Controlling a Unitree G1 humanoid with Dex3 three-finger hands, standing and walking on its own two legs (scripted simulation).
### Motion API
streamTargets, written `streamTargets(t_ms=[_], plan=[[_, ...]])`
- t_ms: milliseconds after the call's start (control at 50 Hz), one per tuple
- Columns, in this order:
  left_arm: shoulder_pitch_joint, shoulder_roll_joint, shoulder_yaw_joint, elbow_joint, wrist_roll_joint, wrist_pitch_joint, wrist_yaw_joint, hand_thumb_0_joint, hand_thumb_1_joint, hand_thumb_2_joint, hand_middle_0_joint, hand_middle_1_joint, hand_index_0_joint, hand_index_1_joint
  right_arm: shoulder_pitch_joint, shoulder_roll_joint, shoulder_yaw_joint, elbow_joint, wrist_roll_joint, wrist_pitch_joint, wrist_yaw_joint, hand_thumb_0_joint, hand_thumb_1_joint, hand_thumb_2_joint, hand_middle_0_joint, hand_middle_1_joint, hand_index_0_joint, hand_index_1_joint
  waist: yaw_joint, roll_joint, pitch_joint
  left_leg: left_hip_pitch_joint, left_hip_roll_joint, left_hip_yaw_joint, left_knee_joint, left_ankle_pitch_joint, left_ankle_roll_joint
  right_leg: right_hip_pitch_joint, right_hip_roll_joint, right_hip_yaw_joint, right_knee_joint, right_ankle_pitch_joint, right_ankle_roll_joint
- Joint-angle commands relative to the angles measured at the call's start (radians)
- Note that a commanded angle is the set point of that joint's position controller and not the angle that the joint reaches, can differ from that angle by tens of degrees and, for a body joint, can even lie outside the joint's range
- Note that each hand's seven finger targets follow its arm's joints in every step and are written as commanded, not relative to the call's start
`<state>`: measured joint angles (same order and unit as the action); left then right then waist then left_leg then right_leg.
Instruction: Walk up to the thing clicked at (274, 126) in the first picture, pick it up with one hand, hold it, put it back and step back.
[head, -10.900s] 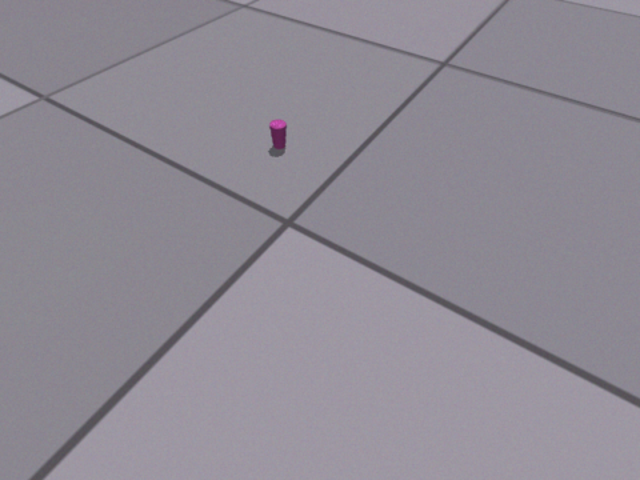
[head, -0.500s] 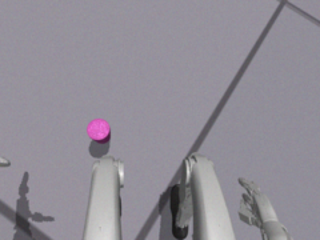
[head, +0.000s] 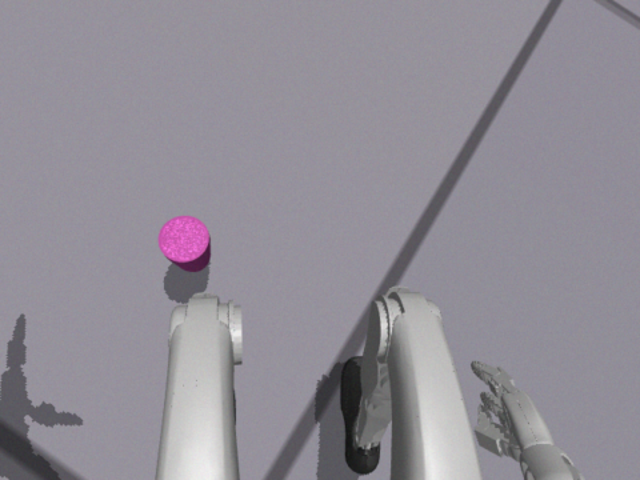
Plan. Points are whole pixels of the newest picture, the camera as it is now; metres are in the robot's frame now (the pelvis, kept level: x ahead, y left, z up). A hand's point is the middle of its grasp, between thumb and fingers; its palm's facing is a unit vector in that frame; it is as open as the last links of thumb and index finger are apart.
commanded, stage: go down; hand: left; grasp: from the side
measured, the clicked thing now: (189, 248) +0.45 +0.20 -0.34
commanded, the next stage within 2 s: approach in 0.52 s
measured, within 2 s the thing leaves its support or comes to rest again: neither
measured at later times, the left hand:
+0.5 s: hand out of the picture +0.38 +0.39 -0.02, palm faces +0.13 -0.98 -0.14, open 17.2 cm
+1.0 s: hand (37, 239) +0.40 +0.35 -0.13, palm faces +0.08 -1.00 +0.01, open 17.2 cm
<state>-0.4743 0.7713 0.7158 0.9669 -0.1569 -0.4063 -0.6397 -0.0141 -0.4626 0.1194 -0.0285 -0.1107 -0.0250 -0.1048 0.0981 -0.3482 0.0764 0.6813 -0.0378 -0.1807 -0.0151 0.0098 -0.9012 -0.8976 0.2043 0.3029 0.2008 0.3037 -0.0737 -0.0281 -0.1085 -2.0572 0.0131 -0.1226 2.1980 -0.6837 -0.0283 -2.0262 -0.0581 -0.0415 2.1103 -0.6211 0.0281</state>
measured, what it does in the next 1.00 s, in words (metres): lowers itself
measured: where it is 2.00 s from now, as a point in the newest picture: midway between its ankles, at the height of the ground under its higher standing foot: (288, 444)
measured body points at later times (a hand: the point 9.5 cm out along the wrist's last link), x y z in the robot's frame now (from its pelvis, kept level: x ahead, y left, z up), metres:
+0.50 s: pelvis +0.00 +0.00 -0.02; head +0.20 +0.07 +0.38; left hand +0.37 +0.44 -0.01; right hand +0.15 -0.28 -0.13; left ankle +0.09 +0.13 -0.37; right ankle +0.11 -0.14 -0.37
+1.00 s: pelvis +0.00 +0.01 -0.07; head +0.21 +0.10 +0.31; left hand +0.39 +0.41 -0.13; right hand +0.17 -0.27 -0.14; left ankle +0.09 +0.13 -0.37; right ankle +0.11 -0.14 -0.37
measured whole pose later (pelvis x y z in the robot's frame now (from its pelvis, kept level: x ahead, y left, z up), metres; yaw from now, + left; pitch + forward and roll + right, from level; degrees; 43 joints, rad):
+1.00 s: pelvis +0.00 +0.01 -0.07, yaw -3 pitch +26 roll -9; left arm -0.60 0.81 0.73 1.24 -0.26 -0.69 -0.73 -0.01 -0.49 0.08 -0.05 -0.11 -0.03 -0.12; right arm 0.00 -0.38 0.20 0.67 -0.11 -0.19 0.03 0.01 -0.90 -0.89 0.20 0.30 0.20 0.30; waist -0.15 -0.11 0.02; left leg -2.20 0.00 -0.18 2.45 -0.71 -0.03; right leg -2.15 -0.03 -0.06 2.31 -0.62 0.05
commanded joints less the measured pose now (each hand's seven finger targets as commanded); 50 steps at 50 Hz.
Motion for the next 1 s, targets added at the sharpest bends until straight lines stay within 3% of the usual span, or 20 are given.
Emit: streamTargets(t_ms=[0,80,120,160,200,260,340,400,460,540,600,620,660,700,720,780,800,880,920,980], plan=[[-0.181,0.398,0.09,-0.18,-0.038,-0.058,-0.007,0.0,-0.474,0.116,-0.026,-0.101,-0.025,-0.097,0.117,-0.236,-0.088,-0.042,0.01,-0.026,-0.013,0.0,-0.909,-0.905,0.199,0.299,0.2,0.299,0.04,0.237,-0.587,0.408,-0.008,0.064,-0.305,0.081,0.048,0.272,0.037,-0.047,-0.175,0.053,-0.063],[-0.178,0.385,0.087,-0.161,-0.04,-0.054,-0.011,0.0,-0.492,0.129,-0.024,-0.11,-0.023,-0.108,0.125,-0.235,-0.086,-0.033,0.008,-0.023,-0.009,0.0,-0.908,-0.906,0.199,0.299,0.2,0.299,0.039,0.217,-0.587,0.388,-0.01,0.072,-0.29,0.082,0.05,0.28,0.038,-0.047,-0.174,0.051,-0.061],[-0.207,0.41,0.091,-0.187,-0.037,-0.058,-0.015,0.0,-0.502,0.124,-0.024,-0.109,-0.023,-0.106,0.111,-0.243,-0.088,-0.039,0.01,-0.021,-0.01,0.0,-0.909,-0.906,0.199,0.3,0.2,0.299,0.044,0.263,-0.575,0.41,-0.005,0.052,-0.307,0.058,0.046,0.225,0.037,-0.054,-0.148,0.037,-0.065],[-0.197,0.376,0.071,-0.154,-0.034,-0.05,-0.022,0.0,-0.483,0.125,-0.025,-0.11,-0.025,-0.106,0.126,-0.245,-0.089,-0.028,0.009,-0.019,-0.008,0.0,-0.909,-0.906,0.199,0.3,0.2,0.3,0.029,0.262,-0.563,0.42,-0.004,0.045,-0.303,0.055,0.043,0.209,0.035,-0.058,-0.143,0.038,-0.065],[-0.215,0.435,0.11,-0.198,-0.041,-0.061,-0.018,0.0,-0.499,0.127,-0.022,-0.109,-0.022,-0.106,0.114,-0.249,-0.086,-0.038,0.012,-0.017,-0.008,0.0,-0.906,-0.906,0.199,0.3,0.2,0.3,0.048,0.259,-0.58,0.401,-0.007,0.05,-0.296,0.053,0.047,0.22,0.035,-0.056,-0.138,0.033,-0.064],[-0.198,0.4,0.094,-0.153,-0.047,-0.056,-0.025,0.0,-0.525,0.125,-0.029,-0.114,-0.026,-0.114,0.125,-0.239,-0.083,-0.027,0.009,-0.018,-0.004,0.0,-0.913,-0.908,0.199,0.3,0.199,0.3,0.035,0.212,-0.577,0.358,-0.012,0.07,-0.264,0.058,0.052,0.246,0.038,-0.051,-0.151,0.026,-0.061],[-0.203,0.433,0.111,-0.168,-0.047,-0.059,-0.03,0.0,-0.513,0.124,-0.03,-0.11,-0.026,-0.11,0.13,-0.246,-0.084,-0.021,0.005,-0.014,-0.005,0.0,-0.912,-0.907,0.199,0.3,0.2,0.3,0.044,0.229,-0.607,0.383,-0.013,0.073,-0.25,0.11,0.05,0.249,0.037,-0.048,-0.139,0.063,-0.063],[-0.21,0.403,0.095,-0.149,-0.051,-0.062,-0.037,0.0,-0.499,0.131,-0.027,-0.111,-0.024,-0.111,0.121,-0.245,-0.082,-0.018,0.006,-0.014,-0.004,0.0,-0.908,-0.907,0.199,0.3,0.2,0.3,0.031,0.226,-0.561,0.359,-0.01,0.066,-0.253,0.075,0.05,0.219,0.038,-0.053,-0.131,0.039,-0.063],[-0.23,0.434,0.112,-0.158,-0.049,-0.068,-0.039,0.0,-0.498,0.126,-0.029,-0.109,-0.025,-0.109,0.127,-0.251,-0.081,-0.015,0.004,-0.014,-0.003,0.0,-0.911,-0.907,0.199,0.3,0.199,0.3,0.034,0.262,-0.57,0.383,-0.009,0.056,-0.255,0.08,0.045,0.2,0.036,-0.056,-0.113,0.045,-0.065],[-0.245,0.41,0.105,-0.154,-0.058,-0.074,-0.05,0.0,-0.501,0.134,-0.025,-0.111,-0.021,-0.112,0.124,-0.249,-0.079,-0.017,0.002,-0.011,-0.002,0.0,-0.908,-0.907,0.199,0.3,0.199,0.3,0.023,0.246,-0.574,0.369,-0.012,0.066,-0.233,0.101,0.049,0.204,0.035,-0.053,-0.115,0.06,-0.064],[-0.242,0.451,0.125,-0.145,-0.055,-0.076,-0.051,0.0,-0.532,0.165,-0.055,-0.14,-0.026,-0.166,0.118,-0.254,-0.079,-0.02,0.001,-0.012,-0.001,0.0,-0.925,-0.911,0.2,0.3,0.2,0.3,0.032,0.236,-0.578,0.353,-0.013,0.071,-0.223,0.091,0.051,0.213,0.037,-0.052,-0.116,0.048,-0.063],[-0.23,0.437,0.124,-0.123,-0.056,-0.076,-0.053,0.0,-0.558,0.085,-0.059,-0.091,-0.033,-0.111,0.121,-0.253,-0.074,-0.023,0.0,-0.011,-0.001,0.0,-0.898,-0.903,0.198,0.3,0.199,0.3,0.027,0.232,-0.573,0.348,-0.015,0.07,-0.22,0.106,0.05,0.22,0.036,-0.055,-0.109,0.061,-0.063],[-0.22,0.399,0.115,-0.086,-0.066,-0.086,-0.06,0.0,-0.556,0.07,-0.061,-0.11,-0.044,-0.122,0.109,-0.254,-0.07,-0.028,-0.001,-0.014,0.002,0.0,-0.905,-0.903,0.198,0.3,0.199,0.3,0.01,0.206,-0.546,0.321,-0.015,0.062,-0.206,0.11,0.052,0.204,0.037,-0.062,-0.096,0.064,-0.062],[-0.224,0.338,0.087,-0.03,-0.086,-0.109,-0.072,0.0,-0.549,0.065,-0.061,-0.106,-0.044,-0.118,0.109,-0.249,-0.06,-0.028,-0.002,-0.018,0.005,0.0,-0.907,-0.904,0.198,0.3,0.199,0.3,-0.018,0.154,-0.503,0.27,-0.015,0.06,-0.18,0.091,0.057,0.202,0.042,-0.069,-0.095,0.048,-0.057],[-0.225,0.327,0.083,-0.018,-0.097,-0.128,-0.078,0.0,-0.517,0.078,-0.054,-0.104,-0.038,-0.115,0.093,-0.252,-0.053,-0.029,-0.006,-0.021,0.007,0.0,-0.899,-0.902,0.199,0.3,0.199,0.3,-0.017,0.155,-0.482,0.26,-0.013,0.06,-0.167,0.09,0.057,0.186,0.043,-0.072,-0.085,0.047,-0.058],[-0.26,0.307,0.059,0.023,-0.119,-0.194,-0.096,0.0,-0.508,0.068,-0.06,-0.108,-0.044,-0.117,0.069,-0.262,-0.037,-0.043,-0.017,-0.031,0.013,0.0,-0.901,-0.901,0.199,0.3,0.199,0.3,-0.048,0.142,-0.454,0.232,-0.01,0.057,-0.127,0.06,0.056,0.167,0.05,-0.083,-0.066,0.027,-0.055],[-0.263,0.317,0.061,0.033,-0.124,-0.217,-0.099,0.0,-0.505,0.072,-0.058,-0.108,-0.043,-0.116,0.06,-0.263,-0.032,-0.041,-0.023,-0.035,0.014,0.0,-0.896,-0.9,0.199,0.3,0.199,0.3,-0.043,0.139,-0.453,0.222,-0.009,0.059,-0.115,0.054,0.055,0.172,0.054,-0.083,-0.06,0.024,-0.054],[-0.301,0.299,0.029,0.109,-0.138,-0.304,-0.105,0.0,-0.47,0.076,-0.053,-0.105,-0.038,-0.112,0.021,-0.286,0.006,-0.055,-0.047,-0.042,0.025,0.0,-0.897,-0.901,0.199,0.3,0.199,0.3,-0.072,0.163,-0.431,0.226,-0.003,0.047,-0.07,0.046,0.046,0.15,0.059,-0.103,-0.019,0.026,-0.055],[-0.31,0.378,0.066,0.116,-0.133,-0.35,-0.092,0.0,-0.459,0.084,-0.051,-0.102,-0.035,-0.111,0.001,-0.302,0.028,-0.061,-0.063,-0.037,0.031,0.0,-0.894,-0.9,0.199,0.3,0.199,0.3,-0.059,0.196,-0.457,0.248,0.001,0.037,-0.054,0.073,0.038,0.16,0.062,-0.113,0.01,0.045,-0.057],[-0.332,0.415,0.065,0.141,-0.109,-0.404,-0.065,0.0,-0.461,0.096,-0.051,-0.1,-0.03,-0.113,-0.029,-0.314,0.063,-0.074,-0.095,-0.017,0.041,0.0,-0.897,-0.902,0.199,0.3,0.199,0.3,-0.071,0.251,-0.463,0.263,0.008,0.031,-0.028,0.09,0.03,0.178,0.067,-0.127,0.044,0.065,-0.056]])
